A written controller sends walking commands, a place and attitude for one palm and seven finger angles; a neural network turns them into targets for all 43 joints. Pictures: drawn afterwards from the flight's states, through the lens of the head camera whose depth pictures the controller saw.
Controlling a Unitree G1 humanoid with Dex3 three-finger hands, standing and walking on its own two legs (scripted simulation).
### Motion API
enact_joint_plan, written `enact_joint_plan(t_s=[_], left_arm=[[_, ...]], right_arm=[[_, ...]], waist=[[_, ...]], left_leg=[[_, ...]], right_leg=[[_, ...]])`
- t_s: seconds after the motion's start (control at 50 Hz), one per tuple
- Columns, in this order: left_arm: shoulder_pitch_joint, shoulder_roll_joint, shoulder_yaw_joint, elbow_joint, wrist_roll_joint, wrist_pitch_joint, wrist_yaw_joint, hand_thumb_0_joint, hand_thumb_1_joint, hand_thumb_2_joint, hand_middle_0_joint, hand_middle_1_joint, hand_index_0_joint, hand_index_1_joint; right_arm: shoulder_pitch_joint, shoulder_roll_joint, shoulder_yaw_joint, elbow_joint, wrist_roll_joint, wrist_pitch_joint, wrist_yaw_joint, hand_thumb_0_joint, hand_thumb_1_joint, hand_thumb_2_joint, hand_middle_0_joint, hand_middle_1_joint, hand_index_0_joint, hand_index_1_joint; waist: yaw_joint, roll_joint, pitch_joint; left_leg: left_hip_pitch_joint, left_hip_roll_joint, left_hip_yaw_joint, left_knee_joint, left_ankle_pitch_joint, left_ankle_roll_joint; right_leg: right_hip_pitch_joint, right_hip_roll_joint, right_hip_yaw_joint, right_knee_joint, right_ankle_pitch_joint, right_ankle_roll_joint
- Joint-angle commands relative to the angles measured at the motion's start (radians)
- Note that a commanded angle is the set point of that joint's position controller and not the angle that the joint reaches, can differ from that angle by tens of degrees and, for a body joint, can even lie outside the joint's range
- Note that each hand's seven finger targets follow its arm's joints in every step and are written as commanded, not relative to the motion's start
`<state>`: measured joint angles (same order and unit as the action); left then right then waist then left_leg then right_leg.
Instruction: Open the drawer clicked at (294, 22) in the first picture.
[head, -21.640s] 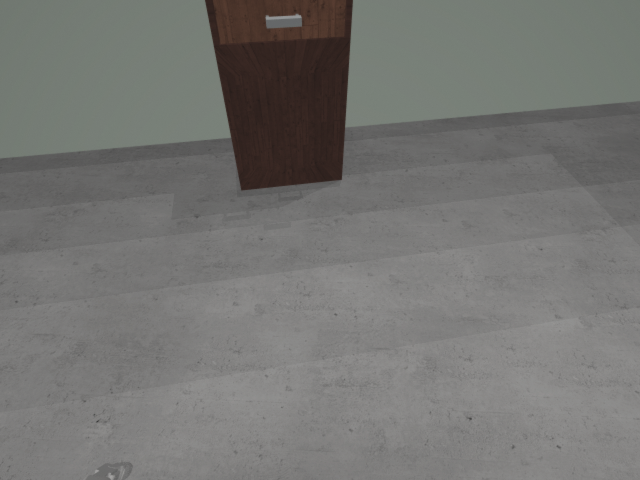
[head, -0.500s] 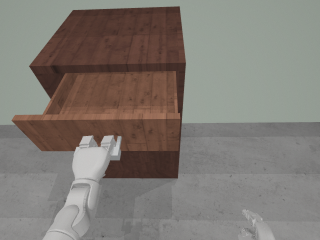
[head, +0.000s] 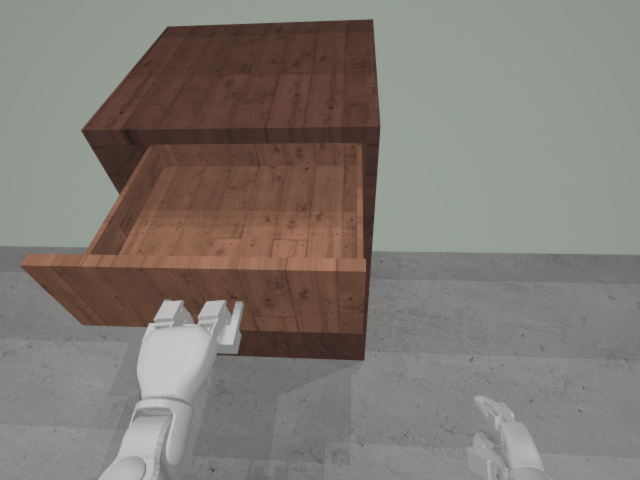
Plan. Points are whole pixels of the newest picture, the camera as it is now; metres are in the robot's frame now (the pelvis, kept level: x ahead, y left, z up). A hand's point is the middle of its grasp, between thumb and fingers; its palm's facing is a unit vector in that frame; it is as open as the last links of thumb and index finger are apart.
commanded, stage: pull the drawer open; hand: left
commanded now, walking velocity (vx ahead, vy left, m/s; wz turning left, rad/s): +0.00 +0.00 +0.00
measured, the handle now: (197, 322) +0.31 +0.20 +0.01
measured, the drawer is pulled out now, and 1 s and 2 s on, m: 0.26 0.30 0.30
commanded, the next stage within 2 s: open the thumb to release the handle in 0.50 s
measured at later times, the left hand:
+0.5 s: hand (189, 403) +0.21 +0.19 +0.00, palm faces +0.01 -0.14 -0.99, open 6.3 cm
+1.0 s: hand (184, 395) +0.22 +0.20 +0.00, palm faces +0.03 -0.12 -0.99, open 10.1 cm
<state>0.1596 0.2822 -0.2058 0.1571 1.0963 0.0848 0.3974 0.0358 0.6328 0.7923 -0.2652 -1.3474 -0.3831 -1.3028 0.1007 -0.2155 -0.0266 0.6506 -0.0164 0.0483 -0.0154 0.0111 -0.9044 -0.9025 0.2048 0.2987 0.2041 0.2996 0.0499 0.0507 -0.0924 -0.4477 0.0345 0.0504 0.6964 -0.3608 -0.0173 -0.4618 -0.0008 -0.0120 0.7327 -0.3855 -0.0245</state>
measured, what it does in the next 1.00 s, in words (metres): stands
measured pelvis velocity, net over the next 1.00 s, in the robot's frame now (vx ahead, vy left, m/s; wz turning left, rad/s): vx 0.00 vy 0.00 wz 0.01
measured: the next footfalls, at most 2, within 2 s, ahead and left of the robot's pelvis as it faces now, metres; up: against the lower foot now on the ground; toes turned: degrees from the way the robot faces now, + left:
none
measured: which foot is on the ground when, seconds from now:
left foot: down 0.00-1.00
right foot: down 0.00-1.00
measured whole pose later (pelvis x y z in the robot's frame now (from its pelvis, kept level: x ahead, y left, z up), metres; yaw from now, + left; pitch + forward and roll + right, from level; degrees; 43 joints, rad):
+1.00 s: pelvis +0.00 +0.00 -0.01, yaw +0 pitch +7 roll +1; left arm 0.32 0.28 -0.19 -0.02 1.08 0.10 0.40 0.00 0.06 0.53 -0.32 -1.26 -0.36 -1.26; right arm 0.09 -0.21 -0.01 0.62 -0.03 0.06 0.00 0.01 -0.90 -0.90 0.20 0.30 0.20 0.30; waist 0.07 0.05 -0.09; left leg -0.48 0.03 0.04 0.76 -0.39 -0.02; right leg -0.49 0.00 -0.02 0.79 -0.42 -0.03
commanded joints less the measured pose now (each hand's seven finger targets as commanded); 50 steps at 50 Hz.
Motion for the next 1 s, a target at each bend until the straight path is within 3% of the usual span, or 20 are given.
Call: enact_joint_plan(t_s=[0.0,0.14,0.16,0.18,0.26,0.3,0.34,0.38,0.44,0.5,0.54,0.56,0.58,0.6,0.62,0.7,0.8,0.84,0.9,0.98], left_arm=[[0.003,0.119,0.129,-0.221,-0.028,0.009,0.039,0.0,0.9,0.9,-0.4,-1.35,-0.4,-1.35],[0.078,0.152,0.165,-0.287,-0.027,-0.003,0.044,0.0,0.9,0.9,-0.4,-1.35,-0.4,-1.35],[0.116,0.154,0.176,-0.294,-0.023,-0.006,0.049,0.0,0.9,0.9,-0.4,-1.35,-0.4,-1.35],[0.117,0.129,0.146,-0.312,-0.023,-0.007,0.05,0.0,0.9,0.9,-0.4,-1.35,-0.4,-1.35],[0.203,0.12,0.137,-0.386,-0.018,-0.018,0.064,0.0,0.9,0.9,-0.4,-1.35,-0.4,-1.35],[0.251,0.123,0.144,-0.376,-0.024,-0.021,0.067,0.0,0.9,0.9,-0.4,-1.35,-0.4,-1.35],[0.27,0.157,0.183,-0.408,-0.025,-0.027,0.076,0.0,0.9,0.9,-0.4,-1.35,-0.4,-1.35],[0.312,0.128,0.155,-0.41,-0.027,-0.029,0.077,0.0,0.9,0.9,-0.4,-1.35,-0.4,-1.35],[0.424,0.15,0.186,-0.434,-0.037,-0.032,0.079,0.0,0.9,0.9,-0.4,-1.35,-0.4,-1.35],[0.453,0.143,0.181,-0.452,-0.035,-0.039,0.082,0.0,0.9,0.9,-0.4,-1.35,-0.4,-1.35],[0.478,0.146,0.18,-0.498,-0.036,-0.035,0.087,0.0,0.9,0.9,-0.4,-1.35,-0.4,-1.35],[0.499,0.141,0.179,-0.483,-0.031,-0.038,0.092,0.0,0.9,0.9,-0.4,-1.35,-0.4,-1.35],[0.123,0.147,0.146,-0.473,-0.004,-0.022,0.1,0.0,0.9,0.9,-0.4,-1.35,-0.4,-1.35],[0.117,0.145,0.171,-0.452,0.011,-0.024,0.115,0.0,0.83,0.87,-0.395,-1.342,-0.395,-1.342],[0.182,0.151,0.184,-0.401,0.014,-0.014,0.123,0.0,0.76,0.84,-0.39,-1.335,-0.39,-1.335],[0.162,0.113,0.13,-0.39,-0.009,0.02,0.114,0.0,0.48,0.72,-0.37,-1.305,-0.37,-1.305],[0.156,0.108,0.097,-0.358,-0.019,0.029,0.064,0.0,0.13,0.57,-0.345,-1.268,-0.345,-1.268],[0.159,0.13,0.117,-0.36,-0.017,0.024,0.049,0.0,-0.01,0.51,-0.335,-1.253,-0.335,-1.253],[0.117,0.095,0.074,-0.357,-0.007,0.007,0.04,0.0,-0.22,0.42,-0.32,-1.23,-0.32,-1.23],[0.064,0.095,0.07,-0.359,-0.004,-0.003,0.036,0.0,-0.5,0.3,-0.3,-1.2,-0.3,-1.2]], right_arm=[[-0.125,-0.09,-0.029,-0.162,-0.001,-0.049,-0.003,0.0,-0.9,-0.9,0.2,0.3,0.2,0.3],[-0.128,-0.093,-0.025,-0.17,-0.005,-0.047,0.002,0.0,-0.9,-0.9,0.2,0.3,0.2,0.3],[-0.134,-0.089,-0.025,-0.177,-0.006,-0.049,0.002,0.0,-0.9,-0.9,0.2,0.3,0.2,0.3],[-0.132,-0.088,-0.024,-0.177,-0.007,-0.047,0.007,0.0,-0.9,-0.9,0.2,0.3,0.2,0.3],[-0.134,-0.086,-0.027,-0.193,-0.014,-0.048,0.021,0.0,-0.9,-0.9,0.2,0.3,0.2,0.3],[-0.134,-0.086,-0.026,-0.193,-0.012,-0.048,0.024,0.0,-0.9,-0.9,0.2,0.3,0.2,0.3],[-0.136,-0.09,-0.028,-0.196,-0.015,-0.045,0.025,0.0,-0.9,-0.9,0.2,0.3,0.2,0.3],[-0.136,-0.084,-0.026,-0.202,-0.015,-0.047,0.031,0.0,-0.9,-0.9,0.2,0.3,0.2,0.3],[-0.14,-0.085,-0.023,-0.214,-0.013,-0.046,0.041,0.0,-0.9,-0.9,0.2,0.3,0.2,0.3],[-0.139,-0.086,-0.02,-0.215,-0.015,-0.045,0.047,0.0,-0.9,-0.9,0.2,0.3,0.2,0.3],[-0.139,-0.089,-0.021,-0.228,-0.018,-0.041,0.057,0.0,-0.9,-0.9,0.2,0.3,0.2,0.3],[-0.135,-0.085,-0.019,-0.225,-0.018,-0.044,0.06,0.0,-0.9,-0.9,0.2,0.3,0.2,0.3],[-0.137,-0.107,-0.021,-0.186,-0.025,-0.023,0.048,0.0,-0.9,-0.9,0.2,0.3,0.2,0.3],[-0.126,-0.091,-0.033,-0.195,-0.035,-0.034,0.038,0.0,-0.9,-0.9,0.2,0.3,0.2,0.3],[-0.118,-0.088,-0.035,-0.193,-0.028,-0.038,0.034,0.0,-0.9,-0.9,0.2,0.3,0.2,0.3],[-0.128,-0.092,-0.031,-0.189,-0.02,-0.039,0.021,0.0,-0.9,-0.9,0.2,0.3,0.2,0.3],[-0.143,-0.09,-0.02,-0.179,-0.012,-0.04,0.005,0.0,-0.9,-0.9,0.2,0.3,0.2,0.3],[-0.146,-0.092,-0.016,-0.18,-0.009,-0.035,0.004,0.0,-0.9,-0.9,0.2,0.3,0.2,0.3],[-0.139,-0.085,-0.015,-0.179,-0.015,-0.039,0.007,0.0,-0.9,-0.9,0.2,0.3,0.2,0.3],[-0.136,-0.086,-0.016,-0.181,-0.015,-0.035,0.008,0.0,-0.9,-0.9,0.2,0.3,0.2,0.3]], waist=[[0.033,-0.089,-0.193],[0.034,-0.081,-0.168],[0.044,-0.077,-0.161],[0.035,-0.075,-0.164],[0.041,-0.047,-0.188],[0.039,-0.071,-0.16],[0.04,-0.075,-0.169],[0.045,-0.078,-0.157],[0.063,-0.067,-0.177],[0.056,-0.07,-0.171],[0.057,-0.027,-0.188],[0.055,-0.044,-0.183],[-0.028,-0.03,-0.159],[0.002,-0.033,-0.178],[0.012,-0.023,-0.193],[0.014,-0.075,-0.221],[0.018,-0.124,-0.185],[0.026,-0.091,-0.184],[0.02,-0.084,-0.159],[0.014,-0.059,-0.155]], left_leg=[[0.09,-0.074,0.002,-0.05,0.27,0.032],[0.075,-0.074,0.0,-0.046,0.235,0.028],[0.068,-0.074,0.001,-0.045,0.231,0.029],[0.073,-0.073,-0.001,-0.042,0.236,0.03],[0.086,-0.07,-0.003,-0.022,0.263,0.028],[0.068,-0.068,-0.006,-0.016,0.251,0.029],[0.061,-0.07,-0.008,-0.006,0.251,0.027],[0.049,-0.071,-0.008,-0.003,0.24,0.029],[0.041,-0.07,-0.008,0.006,0.275,0.024],[0.026,-0.068,-0.008,0.021,0.288,0.026],[0.037,-0.065,-0.009,0.032,0.324,0.024],[0.038,-0.062,-0.011,0.039,0.335,0.024],[0.028,-0.063,-0.025,0.049,0.269,0.026],[0.043,-0.06,-0.022,0.053,0.251,0.028],[0.05,-0.061,-0.019,0.051,0.252,0.028],[0.063,-0.067,-0.017,0.042,0.271,0.031],[0.059,-0.071,-0.014,0.017,0.258,0.036],[0.069,-0.069,-0.013,0.005,0.259,0.031],[0.073,-0.069,-0.016,0.002,0.237,0.035],[0.079,-0.066,-0.02,-0.008,0.206,0.033]], right_leg=[[0.118,0.032,0.019,-0.107,0.398,-0.006],[0.107,0.032,0.031,-0.111,0.358,-0.008],[0.098,0.034,0.033,-0.107,0.349,-0.008],[0.094,0.033,0.028,-0.103,0.353,-0.009],[0.077,0.038,0.028,-0.08,0.362,-0.015],[0.065,0.04,0.023,-0.075,0.356,-0.013],[0.07,0.038,0.041,-0.073,0.383,-0.015],[0.063,0.035,0.04,-0.066,0.381,-0.014],[0.085,0.038,0.044,-0.045,0.426,-0.018],[0.068,0.043,0.053,-0.026,0.454,-0.017],[0.066,0.041,0.051,-0.015,0.475,-0.021],[0.051,0.046,0.052,-0.005,0.472,-0.02],[-0.029,0.039,0.048,-0.015,0.41,-0.015],[-0.033,0.043,0.042,-0.017,0.364,-0.016],[-0.02,0.046,0.033,-0.019,0.361,-0.018],[0.026,0.039,0.027,-0.028,0.419,-0.01],[0.057,0.031,0.027,-0.055,0.432,-0.001],[0.064,0.034,0.026,-0.063,0.403,-0.005],[0.034,0.034,0.018,-0.072,0.341,-0.006],[0.017,0.034,0.013,-0.086,0.273,-0.009]])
